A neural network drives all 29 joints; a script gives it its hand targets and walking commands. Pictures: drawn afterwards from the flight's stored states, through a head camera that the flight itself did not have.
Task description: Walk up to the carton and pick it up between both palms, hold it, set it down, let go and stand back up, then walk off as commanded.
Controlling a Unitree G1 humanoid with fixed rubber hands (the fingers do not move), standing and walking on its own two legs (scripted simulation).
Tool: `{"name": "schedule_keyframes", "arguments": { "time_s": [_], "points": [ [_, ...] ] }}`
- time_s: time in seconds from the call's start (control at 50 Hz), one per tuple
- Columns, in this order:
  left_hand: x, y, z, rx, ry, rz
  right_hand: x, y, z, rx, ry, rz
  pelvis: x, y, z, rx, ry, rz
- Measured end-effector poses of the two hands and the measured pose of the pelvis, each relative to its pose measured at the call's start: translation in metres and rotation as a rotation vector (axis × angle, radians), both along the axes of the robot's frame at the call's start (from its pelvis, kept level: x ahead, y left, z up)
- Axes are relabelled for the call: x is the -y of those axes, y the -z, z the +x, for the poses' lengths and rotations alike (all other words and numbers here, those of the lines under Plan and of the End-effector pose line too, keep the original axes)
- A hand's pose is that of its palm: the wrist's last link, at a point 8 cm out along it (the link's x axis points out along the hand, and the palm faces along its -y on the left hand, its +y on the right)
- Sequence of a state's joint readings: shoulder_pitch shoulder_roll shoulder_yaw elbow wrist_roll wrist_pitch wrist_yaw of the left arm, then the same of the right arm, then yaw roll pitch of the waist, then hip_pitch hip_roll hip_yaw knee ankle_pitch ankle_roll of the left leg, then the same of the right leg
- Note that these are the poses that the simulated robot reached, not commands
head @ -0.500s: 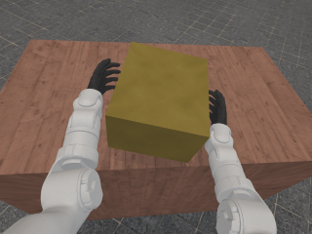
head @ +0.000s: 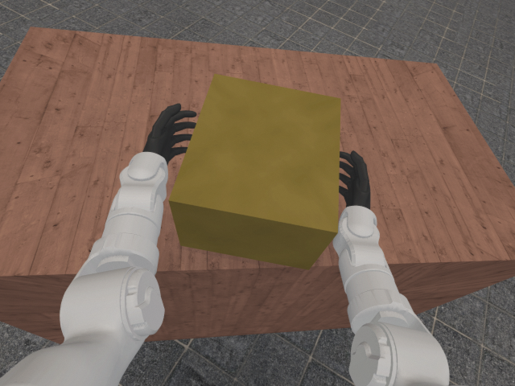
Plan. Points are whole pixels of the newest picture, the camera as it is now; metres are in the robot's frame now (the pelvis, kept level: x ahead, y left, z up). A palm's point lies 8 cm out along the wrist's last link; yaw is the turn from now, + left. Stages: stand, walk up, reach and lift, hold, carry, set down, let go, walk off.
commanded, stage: set down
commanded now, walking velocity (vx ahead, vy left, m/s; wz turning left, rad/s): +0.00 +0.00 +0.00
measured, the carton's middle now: (261, 171) +0.45 -0.02 +0.02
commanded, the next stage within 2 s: none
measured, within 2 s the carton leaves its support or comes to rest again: rests again in 0.42 s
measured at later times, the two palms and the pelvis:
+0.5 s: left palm (158, 159) +0.44 +0.15 +0.05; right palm (349, 206) +0.38 -0.16 +0.03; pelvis +0.00 -0.01 +0.00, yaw +0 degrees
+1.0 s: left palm (163, 160) +0.44 +0.15 +0.05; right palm (352, 211) +0.37 -0.17 +0.03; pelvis +0.00 -0.01 +0.00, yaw -1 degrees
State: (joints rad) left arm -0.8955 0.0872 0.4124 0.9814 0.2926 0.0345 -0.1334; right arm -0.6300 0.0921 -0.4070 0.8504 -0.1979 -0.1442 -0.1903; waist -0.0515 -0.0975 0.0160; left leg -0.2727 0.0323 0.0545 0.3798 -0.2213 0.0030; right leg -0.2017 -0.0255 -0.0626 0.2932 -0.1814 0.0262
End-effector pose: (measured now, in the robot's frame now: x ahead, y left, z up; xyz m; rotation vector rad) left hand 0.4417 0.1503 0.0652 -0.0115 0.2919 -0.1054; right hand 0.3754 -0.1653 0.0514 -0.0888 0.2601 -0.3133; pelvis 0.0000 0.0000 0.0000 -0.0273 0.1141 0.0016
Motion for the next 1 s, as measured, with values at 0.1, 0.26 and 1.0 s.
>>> {"name": "schedule_keyframes", "arguments": {
  "time_s": [0.1, 0.26, 1.0],
  "points": [
    [0.006, 0.008, 0.000, 0.003, -0.006, 0.015, 0.004, 0.015, -0.002, 0.006, 0.019, 0.055, 0.004, 0.001, 0.000, -0.015, 0.006, 0.007],
    [0.010, -0.026, 0.004, 0.101, -0.015, 0.081, 0.008, 0.001, 0.009, 0.101, 0.000, 0.100, 0.010, 0.001, 0.008, -0.046, 0.007, 0.015],
    [0.005, 0.014, -0.004, 0.010, -0.022, 0.056, 0.005, 0.025, -0.004, 0.047, 0.011, 0.100, 0.007, 0.002, 0.001, -0.038, 0.010, 0.010]
  ]
}}
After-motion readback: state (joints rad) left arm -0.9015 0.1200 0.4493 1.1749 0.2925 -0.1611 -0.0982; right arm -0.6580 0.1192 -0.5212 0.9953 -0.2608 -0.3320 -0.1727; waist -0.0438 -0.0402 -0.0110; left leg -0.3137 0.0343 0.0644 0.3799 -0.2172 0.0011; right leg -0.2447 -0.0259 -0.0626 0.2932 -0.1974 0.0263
